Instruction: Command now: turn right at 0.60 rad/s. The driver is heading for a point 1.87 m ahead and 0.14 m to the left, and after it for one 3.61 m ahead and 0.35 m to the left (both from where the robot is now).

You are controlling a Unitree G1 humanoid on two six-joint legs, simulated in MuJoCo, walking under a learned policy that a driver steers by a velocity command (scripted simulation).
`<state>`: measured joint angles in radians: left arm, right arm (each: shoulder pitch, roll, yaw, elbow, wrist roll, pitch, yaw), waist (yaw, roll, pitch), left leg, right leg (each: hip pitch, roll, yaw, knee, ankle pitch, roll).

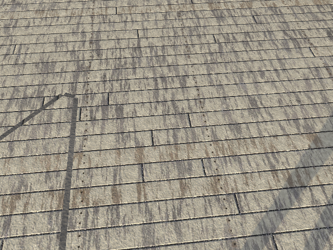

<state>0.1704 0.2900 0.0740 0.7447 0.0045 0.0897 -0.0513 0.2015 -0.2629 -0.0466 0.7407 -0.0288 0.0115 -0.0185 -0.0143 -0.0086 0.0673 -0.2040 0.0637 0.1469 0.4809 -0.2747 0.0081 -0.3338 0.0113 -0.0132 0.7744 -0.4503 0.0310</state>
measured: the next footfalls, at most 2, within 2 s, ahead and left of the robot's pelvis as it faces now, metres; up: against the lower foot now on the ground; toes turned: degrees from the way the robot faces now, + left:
right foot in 0.06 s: +0.02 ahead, -0.11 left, +0.00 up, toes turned -7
left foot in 0.56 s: +0.07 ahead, +0.08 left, +0.00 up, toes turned -14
